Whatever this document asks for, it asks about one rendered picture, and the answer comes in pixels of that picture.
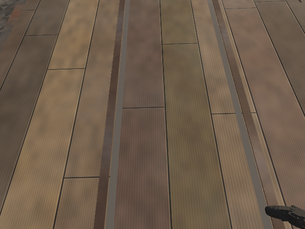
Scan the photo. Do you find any robot right hand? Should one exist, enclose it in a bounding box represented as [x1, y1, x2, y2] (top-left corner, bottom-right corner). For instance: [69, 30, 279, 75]
[265, 205, 305, 229]

